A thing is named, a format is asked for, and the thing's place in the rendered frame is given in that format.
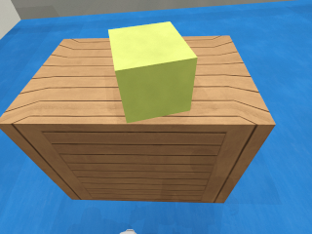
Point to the carton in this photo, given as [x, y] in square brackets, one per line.
[155, 70]

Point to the pedestal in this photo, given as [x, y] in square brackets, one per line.
[69, 120]

